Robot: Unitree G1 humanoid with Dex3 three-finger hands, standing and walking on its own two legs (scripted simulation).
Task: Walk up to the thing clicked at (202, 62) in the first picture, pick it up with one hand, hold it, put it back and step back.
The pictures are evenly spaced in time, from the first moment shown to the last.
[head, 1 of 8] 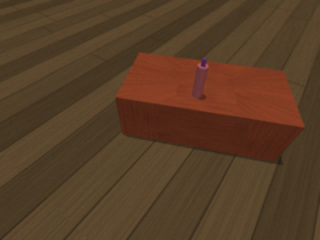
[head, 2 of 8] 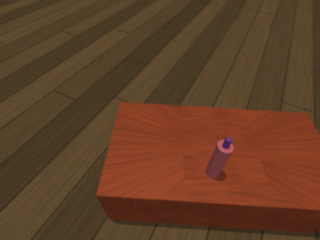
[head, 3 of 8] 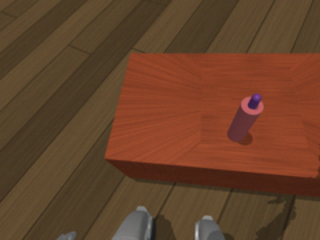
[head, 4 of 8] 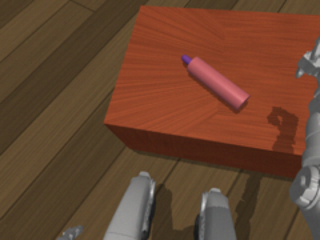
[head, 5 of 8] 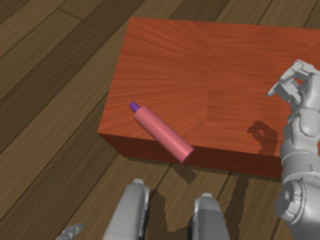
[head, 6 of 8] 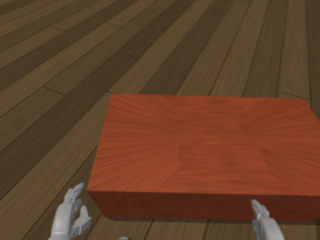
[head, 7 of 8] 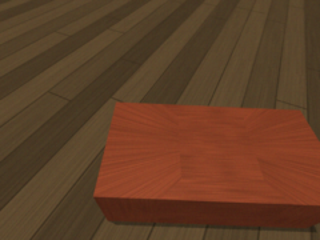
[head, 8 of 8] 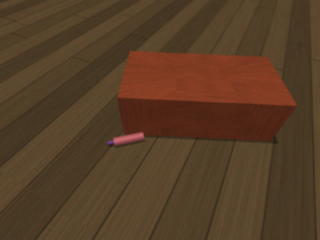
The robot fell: no
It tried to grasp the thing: yes
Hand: right
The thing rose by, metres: 0.00
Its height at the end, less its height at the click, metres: -0.50
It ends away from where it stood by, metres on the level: 0.54
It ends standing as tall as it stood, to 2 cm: no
